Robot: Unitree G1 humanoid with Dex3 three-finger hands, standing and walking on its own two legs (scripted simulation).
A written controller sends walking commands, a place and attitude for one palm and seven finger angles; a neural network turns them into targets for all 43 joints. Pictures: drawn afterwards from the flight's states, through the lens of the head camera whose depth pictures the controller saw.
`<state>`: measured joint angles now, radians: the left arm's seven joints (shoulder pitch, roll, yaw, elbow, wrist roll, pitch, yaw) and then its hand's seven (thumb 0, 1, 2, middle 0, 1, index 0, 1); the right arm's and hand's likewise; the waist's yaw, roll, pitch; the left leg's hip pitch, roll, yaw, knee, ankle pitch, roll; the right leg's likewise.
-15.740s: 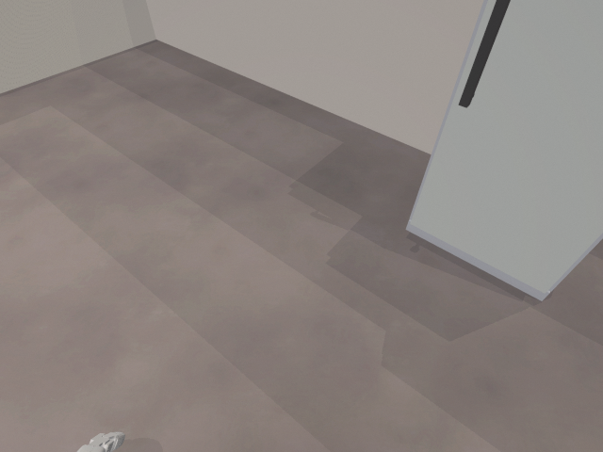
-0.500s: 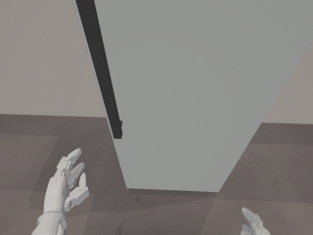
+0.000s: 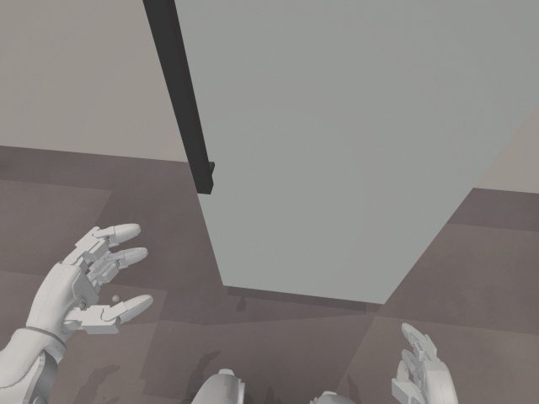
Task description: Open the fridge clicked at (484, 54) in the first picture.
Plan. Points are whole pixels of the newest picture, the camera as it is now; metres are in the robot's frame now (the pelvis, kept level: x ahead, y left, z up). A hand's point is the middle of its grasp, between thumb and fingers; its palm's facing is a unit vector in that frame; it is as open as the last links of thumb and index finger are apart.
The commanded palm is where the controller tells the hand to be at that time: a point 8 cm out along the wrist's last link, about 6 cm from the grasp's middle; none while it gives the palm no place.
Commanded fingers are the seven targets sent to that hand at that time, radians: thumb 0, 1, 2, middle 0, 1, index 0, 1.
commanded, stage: raise the hand to about handle height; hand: left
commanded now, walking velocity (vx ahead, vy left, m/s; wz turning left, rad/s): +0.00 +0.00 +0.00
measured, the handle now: (185, 80) +0.51 +0.16 +0.21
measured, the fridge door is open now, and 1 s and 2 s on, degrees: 0 0 0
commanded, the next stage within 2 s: move the hooked fingers beside the handle in 1.36 s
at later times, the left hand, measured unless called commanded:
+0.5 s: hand (36, 239) +0.27 +0.29 +0.15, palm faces +0.04 -1.00 -0.08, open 13.4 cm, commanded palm +0.24 +0.34 +0.15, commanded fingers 0.00 -0.50 0.30 -0.30 -1.20 -0.30 -1.20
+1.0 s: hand (18, 208) +0.29 +0.30 +0.18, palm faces +0.02 -1.00 -0.05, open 14.0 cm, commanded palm +0.25 +0.35 +0.20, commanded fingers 0.00 -0.50 0.30 -0.30 -1.20 -0.30 -1.20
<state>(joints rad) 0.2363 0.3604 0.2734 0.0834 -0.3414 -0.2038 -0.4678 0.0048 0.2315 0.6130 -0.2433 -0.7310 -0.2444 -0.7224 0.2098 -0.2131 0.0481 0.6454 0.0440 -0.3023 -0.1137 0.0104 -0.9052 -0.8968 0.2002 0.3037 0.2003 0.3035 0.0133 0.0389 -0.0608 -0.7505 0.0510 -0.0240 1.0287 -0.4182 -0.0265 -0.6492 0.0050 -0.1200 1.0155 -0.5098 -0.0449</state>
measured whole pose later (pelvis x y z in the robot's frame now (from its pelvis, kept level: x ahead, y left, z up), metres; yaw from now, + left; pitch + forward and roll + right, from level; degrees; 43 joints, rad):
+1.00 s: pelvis +0.01 +0.03 +0.06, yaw +0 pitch -1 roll -1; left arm -0.04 0.47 0.41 0.22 -0.34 0.07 -0.45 -0.01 -0.50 0.30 -0.30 -1.20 -0.30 -1.19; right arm 0.23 -0.27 0.06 0.65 0.08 -0.24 -0.14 0.01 -0.90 -0.90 0.20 0.30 0.20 0.30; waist 0.03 0.04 -0.01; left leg -0.34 0.02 0.02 0.60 -0.25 0.02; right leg -0.23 -0.01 -0.08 0.55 -0.30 0.00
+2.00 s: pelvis +0.03 +0.02 +0.06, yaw -2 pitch +0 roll -1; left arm -0.16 0.38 0.35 0.28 -0.29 0.05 -0.35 -0.02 -0.50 0.30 -0.30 -1.20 -0.30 -1.20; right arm 0.24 -0.26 0.04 0.66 0.07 -0.22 -0.14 0.01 -0.91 -0.90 0.20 0.30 0.20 0.30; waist 0.01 0.03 -0.03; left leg -0.33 0.02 0.04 0.60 -0.27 0.01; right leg -0.25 0.00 -0.06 0.57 -0.33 -0.01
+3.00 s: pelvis +0.03 +0.02 +0.05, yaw -2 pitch +6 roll -1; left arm -0.53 0.43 0.34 0.72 -0.21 -0.06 -0.30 -0.02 -0.50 0.30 -0.30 -1.20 -0.30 -1.20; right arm 0.30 -0.27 0.01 0.69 0.07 -0.13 -0.11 0.01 -0.91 -0.90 0.20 0.30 0.20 0.30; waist -0.05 0.02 -0.05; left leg -0.45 0.04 0.05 0.64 -0.29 0.00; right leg -0.37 0.01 -0.05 0.62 -0.35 -0.02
